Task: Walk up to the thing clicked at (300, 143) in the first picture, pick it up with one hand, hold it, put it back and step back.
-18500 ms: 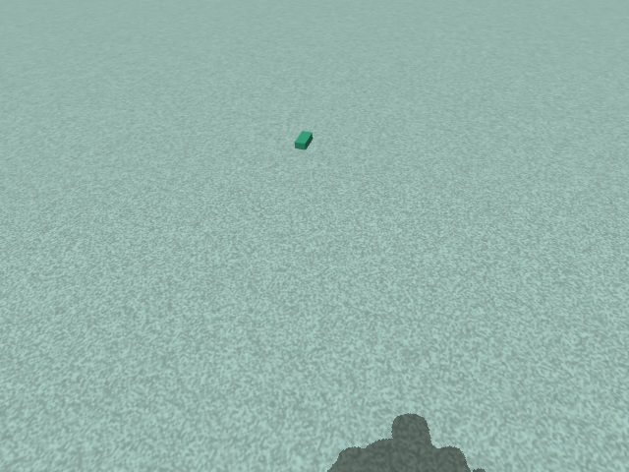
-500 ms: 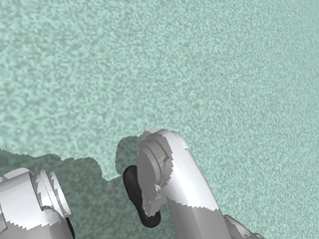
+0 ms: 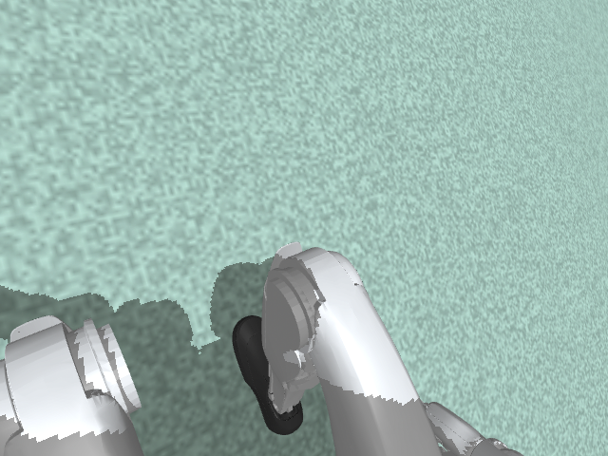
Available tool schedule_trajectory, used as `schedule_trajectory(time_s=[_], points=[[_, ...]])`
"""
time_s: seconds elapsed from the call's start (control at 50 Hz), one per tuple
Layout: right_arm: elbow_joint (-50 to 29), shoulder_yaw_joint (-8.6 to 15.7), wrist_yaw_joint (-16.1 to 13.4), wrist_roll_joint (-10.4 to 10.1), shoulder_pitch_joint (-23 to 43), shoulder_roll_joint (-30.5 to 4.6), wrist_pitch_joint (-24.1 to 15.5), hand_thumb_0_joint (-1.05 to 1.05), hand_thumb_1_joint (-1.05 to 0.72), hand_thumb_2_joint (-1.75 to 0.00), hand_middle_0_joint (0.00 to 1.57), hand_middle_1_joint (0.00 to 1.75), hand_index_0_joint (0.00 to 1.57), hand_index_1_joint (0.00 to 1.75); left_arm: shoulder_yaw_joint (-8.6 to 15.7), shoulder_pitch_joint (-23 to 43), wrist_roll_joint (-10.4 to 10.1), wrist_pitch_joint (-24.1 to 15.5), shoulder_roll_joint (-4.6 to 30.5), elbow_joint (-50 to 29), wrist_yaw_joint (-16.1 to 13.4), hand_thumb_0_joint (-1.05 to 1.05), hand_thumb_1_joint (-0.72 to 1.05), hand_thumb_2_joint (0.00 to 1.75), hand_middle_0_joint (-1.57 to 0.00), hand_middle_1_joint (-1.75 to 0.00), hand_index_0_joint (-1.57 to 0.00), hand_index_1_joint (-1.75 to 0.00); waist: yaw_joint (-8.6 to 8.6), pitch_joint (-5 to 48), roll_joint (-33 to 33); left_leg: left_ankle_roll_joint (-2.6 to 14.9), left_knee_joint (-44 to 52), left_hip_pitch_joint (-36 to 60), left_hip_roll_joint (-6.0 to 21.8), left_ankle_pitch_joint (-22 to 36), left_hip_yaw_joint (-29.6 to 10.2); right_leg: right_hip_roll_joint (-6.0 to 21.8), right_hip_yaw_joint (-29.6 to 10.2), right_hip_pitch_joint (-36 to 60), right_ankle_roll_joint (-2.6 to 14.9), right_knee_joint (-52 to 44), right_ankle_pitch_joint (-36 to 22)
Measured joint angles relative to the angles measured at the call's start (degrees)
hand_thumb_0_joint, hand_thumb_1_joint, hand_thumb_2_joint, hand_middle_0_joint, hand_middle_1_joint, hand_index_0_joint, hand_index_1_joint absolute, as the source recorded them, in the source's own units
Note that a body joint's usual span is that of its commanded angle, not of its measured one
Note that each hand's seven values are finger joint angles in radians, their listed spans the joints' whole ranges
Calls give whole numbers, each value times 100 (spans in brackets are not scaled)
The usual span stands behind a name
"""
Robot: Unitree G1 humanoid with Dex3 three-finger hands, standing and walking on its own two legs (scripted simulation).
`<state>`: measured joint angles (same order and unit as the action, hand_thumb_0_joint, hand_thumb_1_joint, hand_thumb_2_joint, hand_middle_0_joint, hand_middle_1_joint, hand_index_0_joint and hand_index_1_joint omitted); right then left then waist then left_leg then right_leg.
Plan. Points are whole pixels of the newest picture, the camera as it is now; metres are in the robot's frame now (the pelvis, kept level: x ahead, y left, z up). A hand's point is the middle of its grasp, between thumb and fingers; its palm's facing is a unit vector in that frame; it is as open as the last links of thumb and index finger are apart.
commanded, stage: close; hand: left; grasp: from above
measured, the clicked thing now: out of the picture +0.43 +0.36 -0.28
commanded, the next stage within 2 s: settle in 0.96 s
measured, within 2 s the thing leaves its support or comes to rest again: leaves its support in 1.30 s
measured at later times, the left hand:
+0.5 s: hand out of the picture +0.42 +0.35 -0.25, palm faces -0.43 -0.17 -0.89, open 9.4 cm
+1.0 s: hand out of the picture +0.41 +0.35 -0.25, palm faces -0.44 -0.15 -0.89, open 9.0 cm
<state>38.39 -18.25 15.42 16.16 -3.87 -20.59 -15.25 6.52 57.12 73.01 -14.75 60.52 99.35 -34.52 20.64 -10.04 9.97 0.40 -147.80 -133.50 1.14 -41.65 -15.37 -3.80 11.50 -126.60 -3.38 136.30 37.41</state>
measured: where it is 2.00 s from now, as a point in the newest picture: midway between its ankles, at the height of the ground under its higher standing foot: (206, 436)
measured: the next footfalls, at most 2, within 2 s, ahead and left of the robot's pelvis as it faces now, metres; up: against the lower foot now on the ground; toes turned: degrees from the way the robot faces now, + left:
none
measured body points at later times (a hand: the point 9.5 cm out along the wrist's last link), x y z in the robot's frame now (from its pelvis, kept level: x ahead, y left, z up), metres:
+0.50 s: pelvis +0.00 +0.00 +0.00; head +0.26 +0.14 +0.33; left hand +0.43 +0.35 -0.20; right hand +0.08 -0.25 -0.05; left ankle +0.06 +0.12 -0.27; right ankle +0.12 -0.12 -0.27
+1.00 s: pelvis +0.00 +0.00 +0.00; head +0.26 +0.15 +0.33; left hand +0.43 +0.36 -0.20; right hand +0.08 -0.24 -0.05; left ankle +0.06 +0.12 -0.27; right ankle +0.12 -0.12 -0.27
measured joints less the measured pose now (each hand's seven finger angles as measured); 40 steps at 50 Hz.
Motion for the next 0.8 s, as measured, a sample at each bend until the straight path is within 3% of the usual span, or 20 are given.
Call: schedule_trajectory(time_s=[0.18,0.26,0.38,0.54,0.8], points=[[10,-71,25,33,90,93,54,1,-90,-89,20,29,20,30,-5,-84,137,-224,-86,-180,-151,0,-3,63,-45,-71,-46,-69,-41,-14,-22,-40,-45,56,-3,-53,-61,-8,45,40,16,27,24],[-38,-46,17,44,130,93,39,1,-90,-89,20,29,20,30,-101,-38,167,-148,-125,-56,-259,0,2,59,-49,-67,-50,-65,-13,-10,-64,-12,-38,25,14,-13,-39,-22,27,10,2,15,-21],[-112,-32,-6,5,121,28,-21,1,-90,-89,20,29,20,30,-35,-3,89,-20,-133,10,-313,0,10,53,-54,-62,-56,-59,3,-73,-60,21,9,14,54,43,7,-49,-9,-21,-13,-26,-94],[-78,-3,-42,-19,-26,-64,2,1,-90,-89,20,29,20,30,131,13,1,11,9,16,-148,0,19,43,-61,-55,-65,-52,31,-51,-22,-12,43,6,36,31,5,-27,-6,-41,9,-36,-70],[-11,-84,-65,11,-27,36,126,1,-90,-89,20,29,20,30,-38,-55,6,-177,49,-90,-13,0,22,33,-67,-47,-72,-44,-18,-33,-35,-26,-12,37,9,-23,-45,-17,33,19,12,-8,-12]])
